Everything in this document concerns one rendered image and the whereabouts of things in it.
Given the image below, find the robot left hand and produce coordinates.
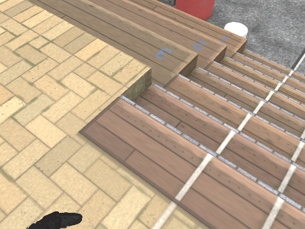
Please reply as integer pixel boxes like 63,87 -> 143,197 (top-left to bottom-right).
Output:
27,211 -> 83,229

